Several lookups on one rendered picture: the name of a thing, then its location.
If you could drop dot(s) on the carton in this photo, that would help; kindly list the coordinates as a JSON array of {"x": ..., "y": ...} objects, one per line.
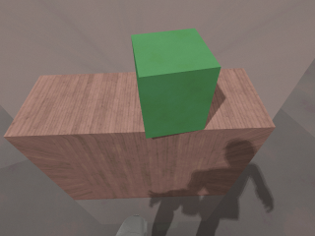
[{"x": 176, "y": 76}]

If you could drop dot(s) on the pedestal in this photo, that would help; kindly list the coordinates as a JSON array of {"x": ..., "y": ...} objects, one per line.
[{"x": 86, "y": 133}]

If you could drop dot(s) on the left robot thigh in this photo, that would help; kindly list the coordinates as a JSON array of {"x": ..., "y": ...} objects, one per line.
[{"x": 133, "y": 226}]

